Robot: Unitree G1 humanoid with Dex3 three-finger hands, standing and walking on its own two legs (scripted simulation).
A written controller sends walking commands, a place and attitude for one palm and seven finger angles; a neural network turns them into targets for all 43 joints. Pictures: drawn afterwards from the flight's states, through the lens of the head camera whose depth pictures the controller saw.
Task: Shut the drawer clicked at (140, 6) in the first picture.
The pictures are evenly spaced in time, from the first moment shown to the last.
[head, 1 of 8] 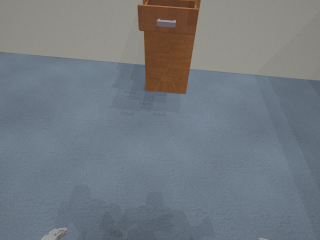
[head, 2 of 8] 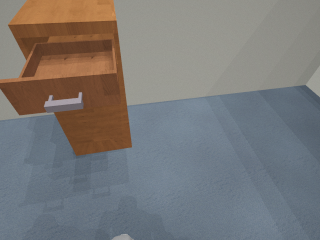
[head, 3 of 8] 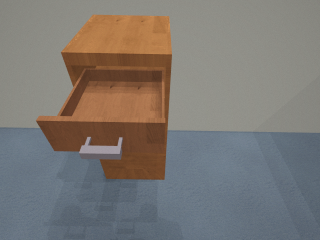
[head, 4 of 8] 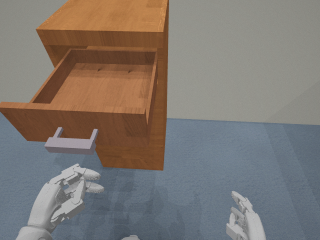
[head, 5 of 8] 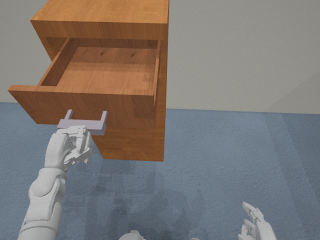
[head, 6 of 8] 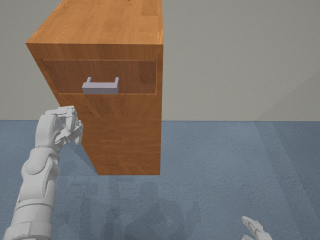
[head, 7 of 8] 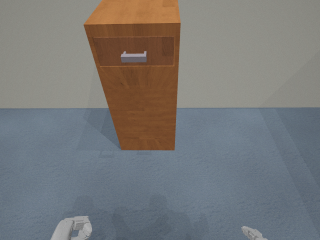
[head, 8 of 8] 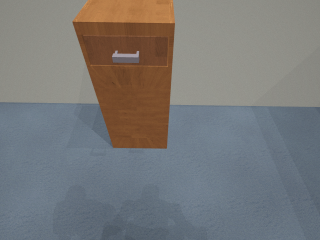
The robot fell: no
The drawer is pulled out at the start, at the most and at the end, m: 0.30 0.30 0.00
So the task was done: yes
